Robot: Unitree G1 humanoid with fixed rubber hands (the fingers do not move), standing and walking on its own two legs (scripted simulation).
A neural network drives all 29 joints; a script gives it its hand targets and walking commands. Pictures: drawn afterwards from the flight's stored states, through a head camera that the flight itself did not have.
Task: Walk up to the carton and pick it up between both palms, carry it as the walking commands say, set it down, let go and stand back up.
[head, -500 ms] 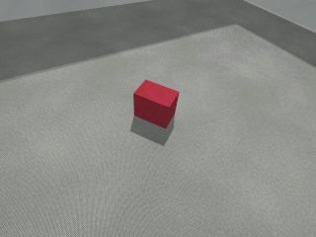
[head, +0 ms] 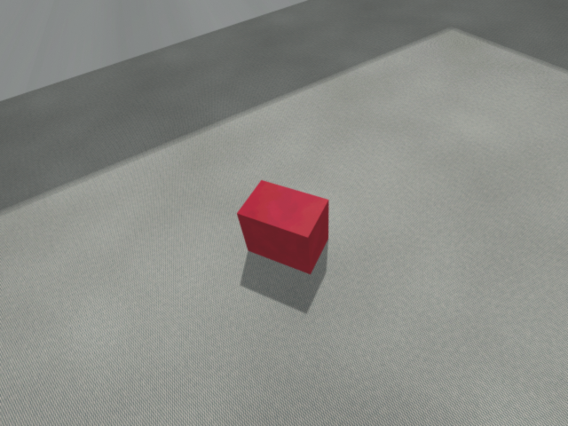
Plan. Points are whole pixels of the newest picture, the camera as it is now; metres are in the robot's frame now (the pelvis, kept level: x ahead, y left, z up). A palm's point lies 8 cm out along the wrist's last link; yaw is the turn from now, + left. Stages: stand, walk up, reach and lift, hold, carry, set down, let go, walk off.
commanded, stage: walk up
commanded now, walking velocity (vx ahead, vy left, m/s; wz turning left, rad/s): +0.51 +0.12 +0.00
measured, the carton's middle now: (285, 226) +0.96 +0.09 -0.65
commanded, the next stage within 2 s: none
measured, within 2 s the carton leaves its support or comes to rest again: neither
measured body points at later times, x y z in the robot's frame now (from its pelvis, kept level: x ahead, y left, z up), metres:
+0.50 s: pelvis +0.24 +0.07 +0.00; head +0.27 +0.10 +0.44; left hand +0.20 +0.32 -0.17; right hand +0.33 -0.19 -0.13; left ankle +0.29 +0.16 -0.74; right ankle +0.12 -0.09 -0.65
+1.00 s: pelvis +0.37 -0.02 +0.00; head +0.38 -0.04 +0.45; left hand +0.45 +0.23 -0.13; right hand +0.35 -0.26 -0.17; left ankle +0.32 +0.14 -0.68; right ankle +0.39 -0.13 -0.74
